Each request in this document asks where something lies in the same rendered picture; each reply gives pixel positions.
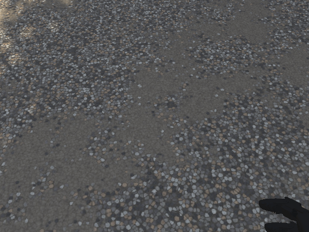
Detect robot right hand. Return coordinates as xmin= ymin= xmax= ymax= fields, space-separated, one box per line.
xmin=259 ymin=196 xmax=309 ymax=232

